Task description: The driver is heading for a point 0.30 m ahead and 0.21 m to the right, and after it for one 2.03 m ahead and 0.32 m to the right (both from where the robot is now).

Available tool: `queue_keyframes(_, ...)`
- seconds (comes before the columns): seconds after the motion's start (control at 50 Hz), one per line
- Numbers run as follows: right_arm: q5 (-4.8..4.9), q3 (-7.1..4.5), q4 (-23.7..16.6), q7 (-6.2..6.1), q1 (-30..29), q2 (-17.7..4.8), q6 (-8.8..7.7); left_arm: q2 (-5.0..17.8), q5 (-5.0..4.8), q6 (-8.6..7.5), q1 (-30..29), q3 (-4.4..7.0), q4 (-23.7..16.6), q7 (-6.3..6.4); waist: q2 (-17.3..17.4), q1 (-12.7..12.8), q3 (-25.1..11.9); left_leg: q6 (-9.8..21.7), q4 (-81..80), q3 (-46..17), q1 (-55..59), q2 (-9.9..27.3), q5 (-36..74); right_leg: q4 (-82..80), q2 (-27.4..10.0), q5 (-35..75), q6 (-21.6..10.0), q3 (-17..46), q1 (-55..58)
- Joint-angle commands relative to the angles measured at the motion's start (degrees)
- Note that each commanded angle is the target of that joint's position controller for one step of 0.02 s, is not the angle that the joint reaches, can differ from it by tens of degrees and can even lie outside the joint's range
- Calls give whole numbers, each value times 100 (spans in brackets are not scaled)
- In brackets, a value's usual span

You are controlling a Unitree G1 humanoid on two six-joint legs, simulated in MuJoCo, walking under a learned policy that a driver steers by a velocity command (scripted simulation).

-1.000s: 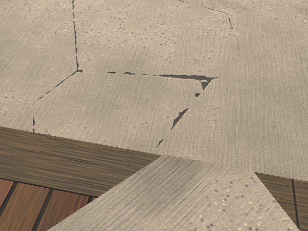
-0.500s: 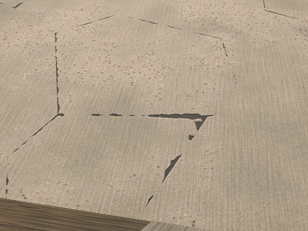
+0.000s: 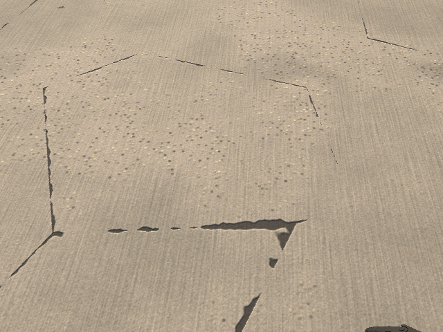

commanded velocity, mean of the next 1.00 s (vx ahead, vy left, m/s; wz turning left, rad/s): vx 0.27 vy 0.00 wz -0.51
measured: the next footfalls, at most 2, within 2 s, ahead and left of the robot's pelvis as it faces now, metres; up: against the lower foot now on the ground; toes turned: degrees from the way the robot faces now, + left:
right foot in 0.54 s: +0.41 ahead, -0.24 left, -0.11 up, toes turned -26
left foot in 0.96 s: +0.59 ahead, -0.06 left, -0.11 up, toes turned -34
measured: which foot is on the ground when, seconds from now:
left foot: down 0.00-0.54, up 0.56-0.94, down 0.96-1.00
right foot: up 0.00-0.52, down 0.54-1.00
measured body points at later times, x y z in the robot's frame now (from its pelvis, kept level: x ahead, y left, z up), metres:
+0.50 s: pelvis +0.26 -0.08 -0.06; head +0.28 -0.10 +0.39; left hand +0.50 +0.06 -0.17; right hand +0.10 -0.24 -0.21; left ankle +0.07 +0.11 -0.73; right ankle +0.39 -0.24 -0.79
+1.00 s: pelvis +0.44 -0.12 -0.12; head +0.45 -0.12 +0.33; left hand +0.69 +0.05 -0.23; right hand +0.46 -0.42 -0.21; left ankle +0.55 -0.04 -0.85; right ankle +0.38 -0.22 -0.84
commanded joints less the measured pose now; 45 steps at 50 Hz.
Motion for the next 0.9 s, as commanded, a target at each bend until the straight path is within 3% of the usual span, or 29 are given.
queue_keyframes(0.02,83,-77,312,-122,1522,-269,42,323,89,-75,-285,59,-384,200,342,-515,-260,1201,-1763,-2197,2308,1899,178,1097,-782,815,-203,277,-2564)
queue_keyframes(0.04,57,-25,229,-145,1307,-60,44,138,189,-39,-475,-21,-419,164,277,-412,-172,1171,-1923,-1827,1952,1819,643,961,-918,920,-163,214,-2320)
queue_keyframes(0.06,42,-27,182,-167,1161,-10,25,13,170,6,-552,-45,-446,127,255,-303,-199,1147,-2085,-1525,1819,1743,857,735,-968,881,-132,159,-2163)
queue_keyframes(0.1,7,-123,221,-178,1128,-163,-63,70,40,43,-776,-22,-508,54,266,-236,-27,1102,-2379,-874,1619,1582,958,130,-991,937,-21,5,-2115)
queue_keyframes(0.16,-243,-222,510,-139,1616,-324,-89,-14,34,162,-951,-54,-548,-66,146,-344,176,1162,-2528,-162,1522,1515,1245,-678,-1034,2153,38,-155,-2244)
queue_keyframes(0.18,-357,-225,598,-126,1788,-304,-73,-95,90,175,-771,-94,-496,-127,188,-334,191,1166,-2362,-41,1486,1544,1433,-351,-1051,2824,-55,-54,-2199)
queue_keyframes(0.2,-375,-188,633,-90,1795,-219,-74,-27,81,182,-812,-76,-530,-159,143,-288,246,1178,-2309,54,1534,1606,1496,-449,-1061,3079,-110,16,-2370)
queue_keyframes(0.24,-306,-87,798,-103,1987,-22,-135,219,104,160,-1258,1,-699,-104,138,-401,374,1043,-2029,161,2304,1570,1270,-1117,-1135,3831,-119,265,-3078)
queue_keyframes(0.28,-279,-28,1024,-103,2499,-63,-150,168,83,175,-1600,-6,-767,-48,267,-595,465,1012,-1835,218,2889,1639,1202,-1656,-1139,4248,-104,169,-3403)
queue_keyframes(0.32,-290,-7,1037,-51,2472,-167,-139,139,20,205,-1860,-39,-775,-32,233,-646,538,751,-1730,698,2441,1263,678,-2560,-1024,4814,-137,-193,-2589)
queue_keyframes(0.36,-284,15,1106,4,2534,-228,-92,127,-8,290,-2207,-52,-948,-50,266,-695,849,680,-1573,782,1964,1348,638,-2712,-1013,4576,-139,-365,-1931)
queue_keyframes(0.42,-77,-68,1306,-165,2807,-423,-48,190,130,344,-2518,-49,-1025,-56,-5,-867,1170,513,-1006,720,3003,1581,718,-3612,-1139,3960,-6,-409,-2533)
queue_keyframes(0.48,-67,-129,1464,-369,3213,-386,123,138,166,293,-2631,-81,-853,-31,-127,-1057,1101,222,-479,811,3415,1602,699,-4157,-1105,3874,46,-640,-2215)
queue_keyframes(0.5,726,-490,1296,-436,2272,-1224,410,660,-846,328,-2347,221,-908,-33,229,-484,1544,55,1067,946,2144,1434,1842,-4002,-408,3701,-82,-835,-1352)
queue_keyframes(0.52,697,-444,1151,-424,2280,-1072,472,972,-813,319,-987,401,-459,25,-186,81,306,-127,2708,1217,1642,1143,2016,-4003,-56,4550,-254,-1140,514)
queue_keyframes(0.54,599,-368,1092,-376,2345,-704,414,1423,-654,369,57,608,-71,180,-486,459,-447,-647,4692,1257,152,605,-220,-3803,-572,6764,-606,-703,2583)
queue_keyframes(0.56,405,-318,812,-316,2305,-346,318,1873,-441,386,453,621,64,321,-1646,345,-1076,-1040,7417,732,-2108,4,-4671,-2330,-1517,10638,-970,381,4566)
queue_keyframes(0.58,597,-201,539,-184,2657,-339,113,1971,-356,378,460,582,-123,306,-1682,349,-2775,-1136,8246,-520,-2552,47,-4420,-2093,-2446,11423,-2176,1693,5473)
queue_keyframes(0.6,670,-241,288,-174,2102,-495,47,1665,-419,477,109,561,-409,353,-1172,497,-3047,-1059,8006,-866,-2740,325,-4023,-2615,-2473,9635,-2415,1849,5164)
queue_keyframes(0.62,672,-126,-20,-200,1817,-309,55,1501,-432,592,-378,506,-590,399,-682,248,-2736,-841,7438,-1000,-3083,518,-3089,-3200,-2471,6531,-2286,2035,4349)
queue_keyframes(0.64,580,-166,49,-337,1528,-385,174,1249,-398,669,-1052,425,-847,489,4,30,-2157,-852,7183,-899,-2711,650,-2459,-3737,-2438,5235,-2086,2259,2817)
queue_keyframes(0.66,515,-302,215,-413,1833,-671,323,1065,-426,659,-1568,340,-998,514,555,-335,-1454,-819,6281,-1028,-2061,703,-1516,-4071,-2368,4667,-1930,2001,1232)
queue_keyframes(0.68,414,-357,239,-475,1869,-680,477,1096,-346,628,-1767,319,-1041,505,244,-524,-950,-854,6063,-981,-1520,662,-1491,-4188,-2327,4898,-1907,1921,118)
queue_keyframes(0.7,327,-387,154,-513,1792,-612,538,1235,-337,597,-1749,365,-1006,518,82,-575,-463,-944,5182,-909,-1183,568,-1217,-4311,-1922,4908,-1773,1393,-649)
queue_keyframes(0.72,279,-404,48,-543,1606,-597,540,1286,-306,578,-1711,390,-986,557,-152,-596,-342,-946,4331,-857,-1003,477,-980,-4222,-1512,5043,-1607,1041,-834)
queue_keyframes(0.76,257,-399,-153,-536,1082,-536,494,1252,-313,601,-1599,414,-1012,690,-275,-491,-611,-990,3097,-859,-805,261,-314,-3995,-1153,5326,-1387,841,-593)
queue_keyframes(0.8,279,-346,-309,-456,748,-412,517,1257,-407,720,-1609,446,-1097,804,-497,-402,-890,-1058,2396,-978,-732,172,148,-3873,-1179,4900,-1304,996,-251)
queue_keyframes(0.86,293,-397,-457,-373,333,-567,610,1231,-438,810,-1643,476,-1169,867,-588,-324,-737,-1041,1680,-1033,-424,90,243,-3927,-1140,3306,-1151,1226,-439)
queue_keyframes(0.9,280,-414,-437,-324,331,-581,654,952,-395,781,-1632,399,-1135,833,-781,-317,-610,-943,1342,-955,70,124,123,-3907,-1156,2698,-1046,1256,-639)
Keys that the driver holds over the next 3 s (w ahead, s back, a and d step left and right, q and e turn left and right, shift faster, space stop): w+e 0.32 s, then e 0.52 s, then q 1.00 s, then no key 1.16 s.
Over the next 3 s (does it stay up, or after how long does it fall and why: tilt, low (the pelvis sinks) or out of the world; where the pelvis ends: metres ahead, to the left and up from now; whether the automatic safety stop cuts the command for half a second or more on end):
stays up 0.56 -0.14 -0.11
